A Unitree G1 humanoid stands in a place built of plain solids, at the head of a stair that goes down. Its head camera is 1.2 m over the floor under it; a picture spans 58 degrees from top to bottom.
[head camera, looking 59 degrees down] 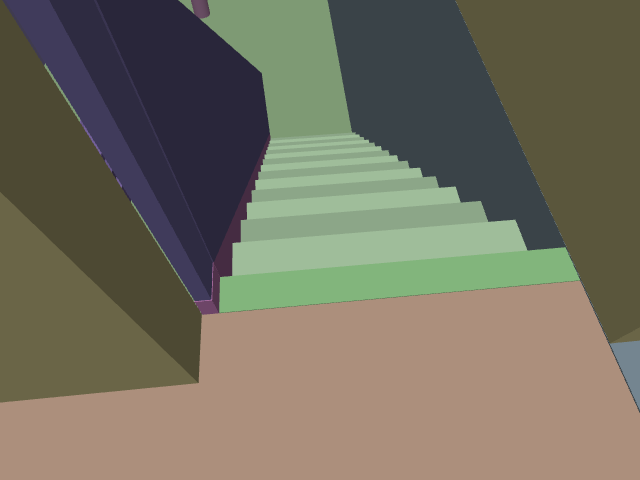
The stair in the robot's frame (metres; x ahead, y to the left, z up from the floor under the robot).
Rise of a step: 0.21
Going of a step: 0.24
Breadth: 1.10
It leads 6 degrees to the left of straight ahead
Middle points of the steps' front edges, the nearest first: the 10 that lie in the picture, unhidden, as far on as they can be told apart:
0.64 -0.24 0.00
0.89 -0.22 -0.21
1.13 -0.19 -0.41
1.37 -0.17 -0.62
1.61 -0.15 -0.83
1.86 -0.12 -1.03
2.10 -0.10 -1.24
2.34 -0.07 -1.45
2.58 -0.05 -1.65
2.82 -0.03 -1.86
